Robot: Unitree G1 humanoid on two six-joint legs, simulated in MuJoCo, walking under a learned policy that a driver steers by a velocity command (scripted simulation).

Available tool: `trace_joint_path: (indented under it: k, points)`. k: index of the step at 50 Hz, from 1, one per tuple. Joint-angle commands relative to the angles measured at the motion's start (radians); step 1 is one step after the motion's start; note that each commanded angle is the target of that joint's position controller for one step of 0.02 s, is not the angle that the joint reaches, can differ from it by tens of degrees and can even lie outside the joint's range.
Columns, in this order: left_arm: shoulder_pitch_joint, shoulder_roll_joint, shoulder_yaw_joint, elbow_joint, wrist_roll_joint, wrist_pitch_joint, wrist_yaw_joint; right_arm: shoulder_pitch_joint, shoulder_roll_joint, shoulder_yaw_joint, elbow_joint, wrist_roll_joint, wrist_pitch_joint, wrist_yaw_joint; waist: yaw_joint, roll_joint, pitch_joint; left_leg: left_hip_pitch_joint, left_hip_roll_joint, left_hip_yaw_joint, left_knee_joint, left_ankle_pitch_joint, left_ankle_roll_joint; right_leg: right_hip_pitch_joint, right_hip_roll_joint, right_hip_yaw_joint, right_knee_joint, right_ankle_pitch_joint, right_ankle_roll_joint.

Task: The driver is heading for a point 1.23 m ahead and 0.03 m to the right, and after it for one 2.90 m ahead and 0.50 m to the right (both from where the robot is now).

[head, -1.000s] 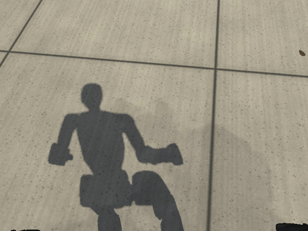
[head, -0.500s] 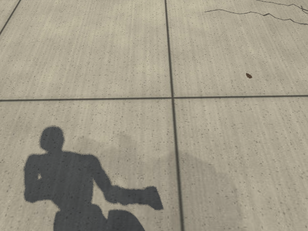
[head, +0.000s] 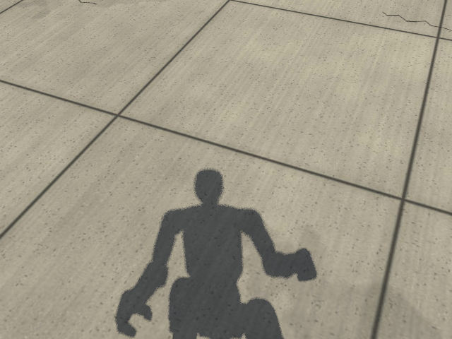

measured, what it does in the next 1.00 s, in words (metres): walks ahead: left foot, then right foot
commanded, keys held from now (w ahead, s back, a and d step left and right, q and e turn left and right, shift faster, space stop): w+q+shift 0.10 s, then q+shift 0.16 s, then e+shift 0.22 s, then w+e+shift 0.52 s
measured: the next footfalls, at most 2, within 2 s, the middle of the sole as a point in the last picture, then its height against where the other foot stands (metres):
left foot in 0.20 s outside the picture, level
right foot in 0.80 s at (210, 320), level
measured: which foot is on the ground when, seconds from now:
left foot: up 0.00-0.18, down 0.20-0.78, up 0.80-1.00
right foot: down 0.00-0.22, up 0.24-0.78, down 0.80-1.00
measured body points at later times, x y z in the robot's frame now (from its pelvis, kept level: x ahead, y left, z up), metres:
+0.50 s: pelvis +0.28 +0.14 +0.00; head +0.31 +0.17 +0.45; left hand +0.32 +0.45 -0.11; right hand +0.49 -0.06 -0.10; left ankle +0.23 +0.17 -0.74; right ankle +0.45 +0.02 -0.66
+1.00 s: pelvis +0.62 +0.18 -0.01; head +0.64 +0.19 +0.44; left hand +0.64 +0.48 -0.13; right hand +0.79 -0.07 -0.09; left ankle +0.67 +0.36 -0.67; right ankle +0.56 +0.14 -0.74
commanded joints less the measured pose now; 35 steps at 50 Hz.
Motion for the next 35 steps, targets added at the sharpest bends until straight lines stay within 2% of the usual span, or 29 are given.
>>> trace_joint_path:
  k: [1,5,6,7,8,9,10,11,12,13,14,15,16,17,18,21,24,25,27,30,32,33,34,35]
  points:
    - [-0.026,0.153,0.033,-0.052,0.005,-0.018,0.004,-0.172,-0.056,-0.005,-0.106,-0.003,-0.008,0.025,0.003,-0.139,0.180,-0.133,0.026,0.026,-0.105,0.022,0.016,-0.011,-0.253,0.109,-0.229,-0.203,-0.108]
    - [0.029,0.158,0.036,-0.008,0.007,-0.009,0.009,-0.281,-0.038,0.014,-0.136,-0.004,-0.020,0.038,0.037,-0.133,0.243,-0.113,0.038,0.115,-0.290,-0.080,0.093,0.115,-0.282,-0.004,-0.246,-0.116,-0.110]
    - [0.027,0.154,0.034,0.003,0.007,0.000,0.008,-0.289,-0.025,0.022,-0.137,-0.006,-0.023,0.035,0.033,-0.122,0.266,-0.088,0.028,0.143,-0.346,-0.128,0.116,0.138,-0.272,-0.050,-0.204,0.022,-0.107]
    - [0.007,0.160,0.032,0.007,0.000,0.009,0.007,-0.258,-0.013,0.027,-0.128,-0.009,-0.027,0.024,0.007,-0.115,0.251,0.014,-0.015,0.194,-0.414,-0.192,0.141,0.132,-0.249,-0.112,-0.110,0.343,-0.095]
    - [0.017,0.182,0.034,0.015,-0.011,0.017,0.005,-0.194,-0.018,0.023,-0.110,-0.009,-0.031,0.005,-0.026,-0.118,0.185,0.157,-0.094,0.255,-0.436,-0.241,0.159,0.132,-0.247,-0.135,0.041,0.776,-0.091]
    - [0.022,0.220,0.041,0.023,-0.027,0.029,-0.003,-0.042,-0.041,0.007,-0.075,-0.003,-0.041,-0.019,-0.105,-0.118,0.080,0.348,-0.180,0.280,-0.459,-0.268,0.178,0.112,-0.258,-0.134,0.285,1.087,-0.093]
    - [-0.084,0.315,0.069,-0.036,-0.107,0.032,0.007,0.192,-0.181,-0.066,-0.046,0.109,-0.057,-0.029,-0.266,-0.131,-0.032,0.726,-0.181,0.189,-0.565,0.007,0.214,-0.091,-0.216,-0.121,0.533,1.130,-0.031]
    - [-0.053,0.123,0.016,-0.069,-0.054,0.016,0.007,0.263,-0.282,-0.086,0.012,0.128,-0.050,-0.059,-0.200,0.109,-0.076,1.037,-0.032,-0.105,-0.601,0.144,0.243,-0.467,-0.110,-0.065,0.870,0.063,0.051]
    - [-0.012,0.055,-0.015,-0.157,-0.032,-0.025,0.014,0.219,-0.411,-0.101,-0.058,0.082,-0.065,-0.059,-0.106,0.321,-0.328,1.268,0.218,-0.796,-0.797,-0.035,0.472,-0.758,0.109,0.157,1.246,-0.357,0.099]
    - [-0.179,0.168,0.005,-0.180,-0.061,-0.056,0.020,0.228,-0.312,-0.078,-0.081,0.063,-0.081,-0.047,-0.207,0.077,-0.377,1.265,0.242,-0.790,-0.893,0.031,0.422,-0.810,0.057,0.316,1.258,-0.268,0.077]
    - [-0.225,0.164,0.003,-0.195,-0.094,-0.063,0.027,0.189,-0.244,-0.056,-0.066,0.047,-0.097,-0.049,-0.170,0.046,-0.236,1.132,0.242,-0.631,-0.880,0.210,0.388,-0.834,0.027,0.286,1.202,-0.167,0.058]
    - [-0.183,0.151,0.000,-0.146,-0.075,-0.059,0.039,0.123,-0.183,-0.037,-0.064,0.050,-0.112,-0.055,-0.115,-0.047,-0.134,0.938,0.198,-0.466,-0.848,0.360,0.337,-0.770,-0.034,0.277,1.126,-0.098,0.044]
    - [-0.132,0.162,0.009,-0.111,-0.060,-0.045,0.040,0.057,-0.130,-0.021,-0.067,0.052,-0.116,-0.062,-0.069,-0.045,-0.086,0.790,0.164,-0.332,-0.826,0.467,0.308,-0.690,-0.082,0.267,1.068,-0.044,0.040]
    - [-0.082,0.166,0.014,-0.081,-0.065,-0.024,0.031,0.017,-0.100,-0.007,-0.070,0.039,-0.117,-0.068,-0.036,-0.010,-0.077,0.688,0.140,-0.251,-0.845,0.550,0.284,-0.603,-0.102,0.266,1.049,-0.017,0.025]
    - [-0.059,0.148,0.012,-0.060,-0.066,-0.007,0.023,0.005,-0.084,-0.001,-0.053,0.035,-0.124,-0.072,-0.021,0.009,-0.068,0.638,0.119,-0.194,-0.864,0.632,0.256,-0.562,-0.106,0.256,1.003,0.010,0.017]
    - [-0.077,0.078,-0.004,-0.034,-0.066,0.017,0.006,-0.006,-0.077,0.006,-0.008,0.027,-0.145,-0.088,-0.014,0.011,-0.032,0.578,0.065,-0.020,-0.927,0.751,0.188,-0.534,-0.059,0.214,0.831,0.129,0.011]
    - [-0.151,0.064,-0.004,-0.045,-0.068,0.008,-0.009,-0.068,-0.057,0.015,-0.005,0.010,-0.138,-0.117,-0.033,0.055,0.010,0.576,-0.001,0.140,-0.954,0.675,0.102,-0.510,0.005,0.194,0.596,0.360,0.011]
    - [-0.183,0.063,-0.002,-0.052,-0.073,0.006,-0.019,-0.060,-0.064,0.014,0.002,0.012,-0.134,-0.121,-0.052,0.059,0.005,0.619,0.009,0.156,-0.965,0.585,0.089,-0.523,-0.002,0.193,0.527,0.441,0.005]
    - [-0.246,0.056,-0.006,-0.073,-0.087,0.013,-0.041,-0.026,-0.076,0.010,0.021,0.019,-0.131,-0.122,-0.095,0.048,0.015,0.714,0.073,0.144,-1.014,0.420,0.097,-0.580,-0.031,0.198,0.456,0.493,-0.011]
    - [-0.313,0.083,0.001,-0.113,-0.100,0.021,-0.063,0.037,-0.079,0.002,0.063,0.018,-0.124,-0.120,-0.134,0.007,0.098,0.905,0.161,0.104,-1.058,0.287,0.126,-0.782,-0.053,0.230,0.447,0.390,-0.042]
    - [-0.329,0.086,0.004,-0.131,-0.103,0.022,-0.074,0.061,-0.078,-0.002,0.080,0.015,-0.112,-0.119,-0.142,-0.010,0.139,1.024,0.187,0.105,-1.038,0.327,0.124,-0.906,-0.044,0.226,0.461,0.308,-0.062]
    - [-0.321,0.062,-0.012,-0.111,0.011,0.061,-0.078,0.150,-0.033,0.018,0.106,-0.025,-0.111,-0.112,-0.146,-0.033,0.166,1.028,0.156,0.182,-1.026,0.412,0.108,-0.876,0.005,0.092,0.454,0.247,-0.078]
    - [-0.352,0.044,-0.015,-0.129,0.015,0.076,-0.081,0.177,-0.031,0.021,0.116,-0.017,-0.120,-0.111,-0.161,-0.009,0.192,0.985,0.134,0.205,-0.995,0.587,0.087,-0.823,0.022,0.046,0.433,0.200,-0.104]
    - [-0.353,0.037,-0.018,-0.140,-0.004,0.084,-0.082,0.171,-0.051,0.020,0.118,-0.013,-0.126,-0.115,-0.143,0.018,0.176,0.960,0.121,0.235,-0.946,0.805,0.063,-0.737,0.057,0.011,0.412,0.155,-0.132]
Velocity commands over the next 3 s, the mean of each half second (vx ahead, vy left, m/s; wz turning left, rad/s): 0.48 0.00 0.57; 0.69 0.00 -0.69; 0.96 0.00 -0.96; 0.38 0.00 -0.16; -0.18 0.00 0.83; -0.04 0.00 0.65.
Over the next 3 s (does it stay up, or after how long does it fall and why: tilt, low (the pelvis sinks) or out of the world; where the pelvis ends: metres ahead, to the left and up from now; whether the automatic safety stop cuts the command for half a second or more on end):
stays up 1.23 -0.08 -0.01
